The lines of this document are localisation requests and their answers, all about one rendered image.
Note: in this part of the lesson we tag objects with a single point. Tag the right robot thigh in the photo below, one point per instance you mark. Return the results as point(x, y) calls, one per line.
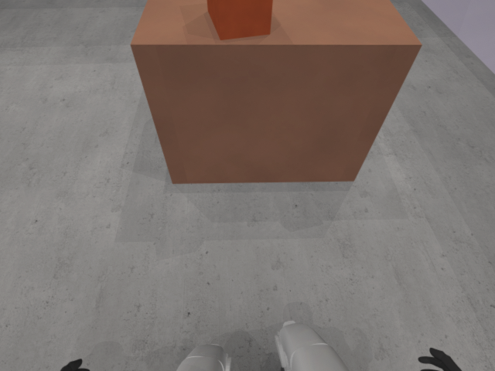
point(301, 348)

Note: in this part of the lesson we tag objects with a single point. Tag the carton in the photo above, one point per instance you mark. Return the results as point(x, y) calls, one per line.
point(234, 19)

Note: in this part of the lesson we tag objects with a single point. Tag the pedestal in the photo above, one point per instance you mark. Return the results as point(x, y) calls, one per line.
point(303, 104)

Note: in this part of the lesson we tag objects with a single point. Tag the robot thigh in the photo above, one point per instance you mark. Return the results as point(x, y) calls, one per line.
point(206, 358)
point(301, 348)

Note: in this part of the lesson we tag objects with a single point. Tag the right robot hand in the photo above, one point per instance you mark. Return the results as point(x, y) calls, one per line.
point(441, 360)

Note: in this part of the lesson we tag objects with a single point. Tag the left robot thigh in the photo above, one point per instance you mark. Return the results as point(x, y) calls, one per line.
point(206, 358)

